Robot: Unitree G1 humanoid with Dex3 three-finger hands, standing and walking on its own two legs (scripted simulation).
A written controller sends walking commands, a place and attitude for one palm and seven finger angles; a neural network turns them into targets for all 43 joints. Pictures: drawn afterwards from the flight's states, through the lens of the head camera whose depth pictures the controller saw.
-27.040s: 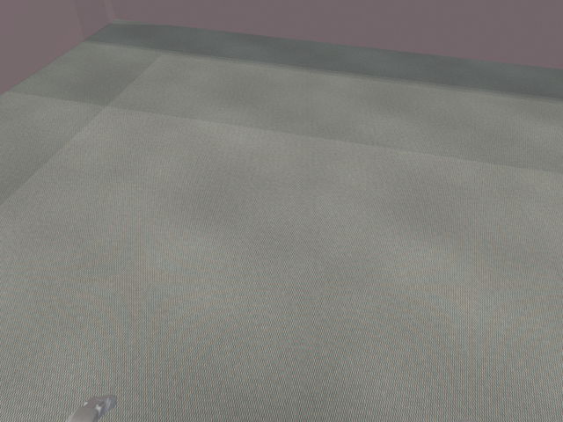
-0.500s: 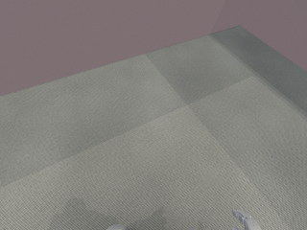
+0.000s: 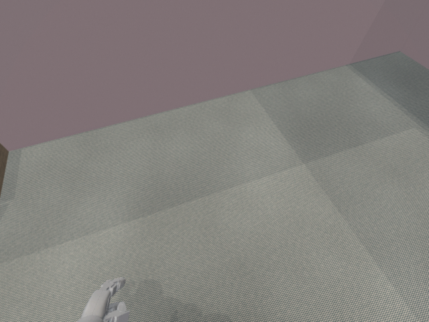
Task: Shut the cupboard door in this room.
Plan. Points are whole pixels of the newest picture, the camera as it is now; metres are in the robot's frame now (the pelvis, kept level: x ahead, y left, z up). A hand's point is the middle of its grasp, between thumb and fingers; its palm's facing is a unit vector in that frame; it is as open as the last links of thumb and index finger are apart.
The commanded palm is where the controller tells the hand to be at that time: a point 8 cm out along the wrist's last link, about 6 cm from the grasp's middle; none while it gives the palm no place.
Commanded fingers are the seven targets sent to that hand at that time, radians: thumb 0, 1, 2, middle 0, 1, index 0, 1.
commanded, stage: walk to a spot facing it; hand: left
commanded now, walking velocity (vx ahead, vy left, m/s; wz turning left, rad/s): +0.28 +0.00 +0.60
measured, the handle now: out of the picture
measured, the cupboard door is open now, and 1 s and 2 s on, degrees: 72 72 72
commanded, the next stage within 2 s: turn to face it in 1.68 s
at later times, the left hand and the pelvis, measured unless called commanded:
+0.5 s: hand out of the picture -0.06 +0.19 -0.16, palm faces +0.41 -0.89 -0.21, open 7.4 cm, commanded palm none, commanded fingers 0.00 0.90 0.90 -0.20 -0.30 -0.20 -0.30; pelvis +0.12 +0.07 -0.01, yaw +21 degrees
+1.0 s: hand (73, 221) +0.37 +0.38 -0.14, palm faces +0.37 -0.91 -0.17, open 7.4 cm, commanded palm none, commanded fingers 0.00 0.90 0.90 -0.20 -0.30 -0.20 -0.30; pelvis +0.31 +0.16 +0.01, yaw +26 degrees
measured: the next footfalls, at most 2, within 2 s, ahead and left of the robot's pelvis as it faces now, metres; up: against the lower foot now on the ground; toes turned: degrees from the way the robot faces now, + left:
left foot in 0.50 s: +0.19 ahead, +0.20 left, +0.00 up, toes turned +27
right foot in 1.08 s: +0.54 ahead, +0.13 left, +0.00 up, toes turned +19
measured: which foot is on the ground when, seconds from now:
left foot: up 0.00-0.48, down 0.50-1.00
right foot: down 0.00-0.50, up 0.52-1.00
